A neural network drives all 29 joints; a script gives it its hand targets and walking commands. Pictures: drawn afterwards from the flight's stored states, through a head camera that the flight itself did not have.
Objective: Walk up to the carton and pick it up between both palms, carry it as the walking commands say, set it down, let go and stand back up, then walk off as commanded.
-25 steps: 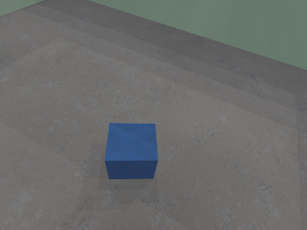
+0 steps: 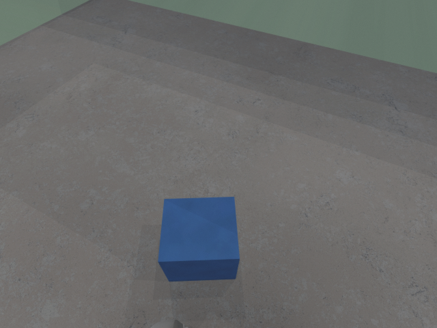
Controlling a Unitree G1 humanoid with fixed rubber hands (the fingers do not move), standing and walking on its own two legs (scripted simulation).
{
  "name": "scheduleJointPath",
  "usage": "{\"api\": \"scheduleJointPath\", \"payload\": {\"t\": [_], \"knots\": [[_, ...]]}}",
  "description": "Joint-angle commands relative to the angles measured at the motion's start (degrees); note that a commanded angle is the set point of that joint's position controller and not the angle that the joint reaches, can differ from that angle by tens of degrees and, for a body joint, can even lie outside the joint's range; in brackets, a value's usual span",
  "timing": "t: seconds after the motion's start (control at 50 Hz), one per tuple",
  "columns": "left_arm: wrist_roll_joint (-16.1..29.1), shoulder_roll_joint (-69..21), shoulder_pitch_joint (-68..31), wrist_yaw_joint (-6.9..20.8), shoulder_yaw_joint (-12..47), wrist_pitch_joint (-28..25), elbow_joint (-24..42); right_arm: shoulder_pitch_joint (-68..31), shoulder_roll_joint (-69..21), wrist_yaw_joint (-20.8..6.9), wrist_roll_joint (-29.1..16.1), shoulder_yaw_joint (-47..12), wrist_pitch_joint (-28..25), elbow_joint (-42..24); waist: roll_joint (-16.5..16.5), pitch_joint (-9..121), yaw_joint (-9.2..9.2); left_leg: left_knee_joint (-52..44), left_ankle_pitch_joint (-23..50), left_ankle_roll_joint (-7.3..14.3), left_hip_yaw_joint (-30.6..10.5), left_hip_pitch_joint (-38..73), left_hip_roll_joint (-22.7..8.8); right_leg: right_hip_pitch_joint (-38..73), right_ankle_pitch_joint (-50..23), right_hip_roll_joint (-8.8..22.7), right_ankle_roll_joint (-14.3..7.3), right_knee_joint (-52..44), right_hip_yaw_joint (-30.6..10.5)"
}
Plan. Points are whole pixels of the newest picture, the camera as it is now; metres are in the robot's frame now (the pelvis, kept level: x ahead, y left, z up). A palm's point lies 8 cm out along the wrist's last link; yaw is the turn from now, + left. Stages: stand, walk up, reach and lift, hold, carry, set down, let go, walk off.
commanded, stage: walk up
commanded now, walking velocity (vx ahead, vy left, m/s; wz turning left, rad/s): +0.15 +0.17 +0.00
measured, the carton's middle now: (200, 240) +0.52 +0.06 -0.62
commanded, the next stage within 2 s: none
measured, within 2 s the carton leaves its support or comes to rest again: neither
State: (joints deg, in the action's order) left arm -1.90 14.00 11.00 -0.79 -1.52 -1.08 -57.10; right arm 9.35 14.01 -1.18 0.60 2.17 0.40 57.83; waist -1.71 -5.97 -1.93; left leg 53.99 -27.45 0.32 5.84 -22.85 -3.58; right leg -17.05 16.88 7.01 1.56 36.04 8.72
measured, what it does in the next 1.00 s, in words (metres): steps on the spot: left foot, then right foot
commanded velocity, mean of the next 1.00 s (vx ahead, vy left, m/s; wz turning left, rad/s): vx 0.00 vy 0.10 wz -0.01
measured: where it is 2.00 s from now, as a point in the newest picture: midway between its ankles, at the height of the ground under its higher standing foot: outside the picture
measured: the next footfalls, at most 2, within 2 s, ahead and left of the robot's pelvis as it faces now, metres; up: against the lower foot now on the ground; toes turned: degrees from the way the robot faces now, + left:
left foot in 0.10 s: +0.11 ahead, +0.12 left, +0.00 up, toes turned +6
right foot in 0.56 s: +0.00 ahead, -0.12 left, +0.00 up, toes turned -5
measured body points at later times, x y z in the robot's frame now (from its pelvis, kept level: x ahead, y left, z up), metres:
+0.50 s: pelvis -0.01 +0.04 +0.00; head +0.01 +0.05 +0.45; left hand +0.06 +0.29 -0.15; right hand +0.06 -0.23 -0.13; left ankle +0.07 +0.12 -0.72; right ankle -0.06 -0.12 -0.69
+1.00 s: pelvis -0.04 +0.05 +0.01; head -0.02 +0.07 +0.46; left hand +0.03 +0.30 -0.15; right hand +0.03 -0.22 -0.12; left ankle +0.02 +0.13 -0.72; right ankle -0.07 -0.12 -0.70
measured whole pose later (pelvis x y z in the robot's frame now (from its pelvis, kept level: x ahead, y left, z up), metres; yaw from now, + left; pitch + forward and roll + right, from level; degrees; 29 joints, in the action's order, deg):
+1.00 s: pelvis -0.04 +0.05 +0.01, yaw +0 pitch -2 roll -2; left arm -1.0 13.6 10.8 -0.5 -1.6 3.5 -57.4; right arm 10.5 13.7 -0.2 0.6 0.9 0.7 56.8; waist 1.3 -3.9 -1.4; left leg 30.2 -12.0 4.1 6.8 -16.5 -1.0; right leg -13.3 25.5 4.5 3.4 40.6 1.9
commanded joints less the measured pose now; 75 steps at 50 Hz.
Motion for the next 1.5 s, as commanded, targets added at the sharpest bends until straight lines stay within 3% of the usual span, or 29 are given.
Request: {"api": "scheduleJointPath", "payload": {"t": [0.0, 0.06, 0.08, 0.12, 0.14, 0.18, 0.22, 0.32, 0.5, 0.54, 0.56, 0.62, 0.7, 0.76, 0.78, 0.86, 0.94, 0.96, 0.98, 1.06, 1.08, 1.1, 1.14, 1.24, 1.3, 1.36, 1.38, 1.42, 1.48], "knots": [[-1.1, 12.7, 2.9, -1.1, -4.1, 0.1, 1.2, 1.2, 4.2, -0.2, 0.8, 0.4, 0.9, -3.9, 18.2, 5.4, 4.49, -8.1, 5.5, -2.6, -2.8, -3.8, -2.2, 7.4, -33.1, 17.4, -8.9, -16.9, -13.6], [-0.5, 13.7, -2.6, -1.2, -5.4, 2.1, 2.1, 9.0, 5.3, 0.5, 1.0, 0.2, 1.0, -1.3, 16.7, 11.3, 0.24, -27.2, 17.5, -2.4, -1.1, 10.1, 1.0, 8.4, -44.1, 12.2, -3.5, -3.3, -7.6], [-0.6, 10.3, -2.1, -0.9, -4.4, 2.6, 3.0, 10.5, 7.2, 0.4, 1.1, 0.6, 0.9, -0.1, 8.7, 13.5, -1.02, -27.0, 32.2, -0.7, -3.4, 18.4, -0.6, 1.1, -31.8, 8.2, -0.8, 1.2, -5.0], [0.0, 7.6, -4.7, -2.3, -3.8, 4.9, 4.0, 9.7, 13.6, 1.5, 1.7, 2.1, 0.8, -0.7, -16.6, 9.4, -2.16, -31.3, 68.7, 8.8, -19.1, 19.5, -20.2, -12.6, 21.4, -4.1, 2.1, 26.6, -4.4], [0.7, 7.6, -4.1, -2.7, -3.7, 5.4, 4.4, 8.1, 12.9, 1.9, 1.3, 1.7, 0.9, -1.9, -10.4, 10.7, -0.98, -27.7, 83.3, 11.2, -19.0, 21.5, -20.8, -13.6, 23.3, -4.1, 1.3, 32.2, -8.2], [1.1, 6.3, -3.8, -2.2, -2.3, 5.3, 3.9, 4.4, 9.6, 2.8, 1.4, 0.1, 0.4, -1.1, -7.3, 11.5, 0.94, -27.5, 75.6, 10.5, -14.9, 20.8, -17.1, -14.1, 17.1, -3.8, 1.4, 35.3, -9.8], [0.6, 4.5, -4.2, -0.8, -1.8, 5.6, 2.9, 0.5, 7.3, 3.3, 1.6, -0.3, -0.1, -1.6, -7.5, 11.0, 1.83, -33.8, 42.5, 9.1, -12.4, 15.0, -12.7, -9.1, 11.6, -3.9, 1.4, 29.8, -6.7], [0.0, 4.9, -3.4, -0.9, -1.7, 5.4, 3.7, -0.1, 8.7, 3.2, 2.2, 0.5, 0.2, -0.9, -12.4, 8.2, 1.88, -35.8, 33.2, 9.3, -10.6, 10.4, -11.1, -3.7, 10.9, -3.6, 1.8, 16.4, -5.4], [-0.6, 3.9, 5.5, -1.5, -0.9, 4.5, 0.1, -5.7, 7.2, 2.0, 2.3, 1.0, 3.3, -2.8, -1.6, 2.5, 6.74, -31.0, 4.3, 6.5, -8.4, -2.2, -8.0, 8.7, 3.1, -2.6, -1.0, -9.3, -1.8], [-1.1, 12.4, 10.2, -1.7, -2.5, 3.3, -0.9, -4.9, 4.4, 1.5, 1.8, 0.9, 3.2, -5.4, 18.8, 0.7, 9.14, -7.2, -0.4, 1.5, -2.6, -15.1, 2.2, 11.1, 2.5, 18.0, -5.7, -24.5, -31.0], [-1.1, 16.8, 9.4, -2.1, -2.9, 3.6, 0.1, -9.3, 4.7, 1.5, 2.4, 0.7, 3.7, -7.8, 19.0, -0.6, 8.51, 2.9, -1.3, 0.5, -7.8, -15.7, 1.9, 0.3, 13.4, 24.8, -12.2, -30.0, -37.1], [-0.2, 11.6, -8.9, -1.6, -2.3, 3.3, 5.3, -1.1, 5.9, 0.5, 1.1, 1.0, 2.9, -4.6, 15.7, -0.3, 1.16, 2.2, 3.0, -0.8, -8.5, -1.2, -0.1, -6.7, 5.7, 13.3, -8.1, -23.5, -19.6], [-0.1, 11.3, -2.8, -0.9, -3.1, 2.9, 2.0, 2.3, 3.5, 0.6, 0.2, -0.3, 1.6, -3.4, 14.3, 2.8, 0.57, -26.6, 8.9, -0.8, -0.4, 10.4, 2.8, -0.7, -11.3, 9.1, -4.8, -11.9, -14.8], [0.6, 4.6, 1.3, -0.6, -1.4, 3.2, 4.1, 4.6, 10.4, 0.8, 0.7, 0.9, 0.4, -2.4, -13.2, 8.0, 0.44, -38.6, 27.3, 7.3, -17.8, 14.9, -13.5, -2.9, 9.3, -4.9, 0.3, 7.6, -2.7], [2.0, 4.2, -0.1, -0.3, -1.5, 4.0, 2.5, 5.9, 9.9, 0.9, 0.9, -0.2, 0.0, -2.7, -7.9, 7.3, 0.5, -44.4, 22.3, 6.0, -25.7, 13.5, -17.7, -3.5, 14.9, -4.9, 0.3, 9.8, -6.8], [1.6, 4.7, 3.3, 0.2, -1.1, 4.1, 0.2, 0.8, 7.0, 2.2, 0.6, -0.5, -0.6, -3.0, -3.0, 6.3, 2.67, -43.4, 21.0, 4.6, -14.8, 14.4, -12.4, -3.1, 6.9, -3.5, -1.0, 9.4, -9.8], [1.5, 3.4, 3.8, 0.1, -0.6, 3.9, 0.1, 3.8, 6.2, 2.0, 0.9, -0.8, -0.9, -1.7, -7.8, 10.0, 1.84, -40.6, 29.8, 6.3, -11.8, 17.1, -11.6, -1.0, 9.4, -4.3, 0.4, 6.2, -7.6], [0.4, 4.6, 2.4, -0.5, -1.8, 3.9, 1.2, 6.3, 10.0, 2.1, 1.4, 0.7, -1.0, -1.1, -9.7, 9.0, 0.55, -38.8, 21.2, 7.8, -14.6, 19.2, -14.7, -5.7, 14.7, -4.2, 1.3, 12.7, -7.2], [-0.4, 4.0, 4.9, 0.4, -1.6, 4.3, 0.8, 7.1, 10.6, 1.3, 2.6, 2.8, 0.4, -1.5, -16.4, 11.7, 0.59, -43.5, -10.0, 7.2, -10.2, 15.4, -12.4, 0.0, 16.3, -3.2, 0.4, 12.7, -2.9], [-0.9, 4.1, 16.3, 0.2, -1.8, 3.5, -4.2, -7.1, 10.0, 0.5, 2.5, 3.1, 1.6, -4.8, -6.5, 1.1, 9.88, -40.4, -13.1, 1.6, -5.7, -8.8, -9.5, 17.2, 8.1, -3.1, -2.3, -4.3, -0.5], [-1.0, 4.2, 21.6, -0.3, -2.1, 3.1, -5.5, -7.0, 7.7, 0.4, 2.5, 2.8, 1.6, -5.1, 2.2, 1.5, 12.07, -29.5, -7.7, 0.6, -0.8, -12.3, -5.9, 22.7, 7.1, 0.2, -3.9, -13.1, -3.7], [-1.4, 7.4, 22.7, -1.0, -2.8, 2.6, -6.1, -8.4, 5.2, 0.0, 1.8, 2.4, 1.6, -5.9, 15.7, -0.5, 13.37, -10.1, -3.7, 0.6, 1.4, -16.5, 0.2, 19.8, 15.7, 11.3, -5.5, -23.7, -20.0], [-1.0, 15.8, 13.7, -2.2, -4.2, 1.7, -2.6, -9.1, 4.8, -0.3, 1.5, 2.1, 2.0, -10.5, 16.5, -5.2, 7.39, 7.9, 2.4, -0.8, -9.4, -20.9, -1.9, 5.0, 38.6, 24.5, -12.4, -35.4, -46.3], [-0.6, 9.4, 8.0, -0.5, -3.5, -0.6, -1.2, -2.7, 4.3, -1.6, 1.1, 1.7, 0.3, -5.1, 15.8, -0.7, 4.97, -2.6, 7.1, -3.7, -1.2, -10.2, -1.0, 8.9, 11.3, 12.0, -7.8, -27.9, -20.2], [-0.7, 10.6, 11.6, -0.5, -3.9, -1.1, -2.9, -6.8, 2.8, -2.1, 0.1, 0.4, -0.3, -5.6, 14.0, 0.5, 5.98, -14.6, 3.4, -2.3, -0.5, -5.0, -0.6, 11.7, -0.7, 13.2, -9.4, -23.8, -18.6], [-0.3, 8.7, 6.3, -0.3, -3.8, -1.1, -1.7, 8.9, 1.9, -0.9, 0.3, 0.2, -2.6, 0.1, 12.3, 7.9, -0.46, -30.8, 13.2, -0.7, 5.0, 14.3, 3.0, 8.5, -16.0, 9.7, -5.8, -10.0, -11.4], [-0.1, 7.2, 8.3, -0.1, -2.4, -1.4, -2.5, 12.7, 6.0, -0.4, 0.7, 1.6, -2.8, 2.3, 7.0, 10.3, -1.54, -30.5, 13.2, 0.9, 2.3, 23.5, 1.0, 3.4, -14.2, 6.1, -5.3, -1.4, -9.6], [0.0, 2.9, 3.4, 0.1, -2.5, -0.8, 2.7, 21.1, 13.7, 0.3, 1.0, 3.0, -3.0, 2.9, -18.1, 10.9, -4.2, -43.9, 13.8, 5.7, -29.5, 28.4, -20.3, -14.4, 19.3, -4.6, -1.0, 23.9, -5.5], [0.0, 4.1, -3.5, 1.1, -2.5, -0.4, 3.2, 12.9, 7.8, 1.0, 1.3, 1.1, -2.8, 1.3, -5.0, 4.2, -1.54, -45.6, 3.6, 9.3, -22.3, 20.7, -17.7, -19.4, 10.3, 0.2, -1.6, 31.2, -9.6]]}}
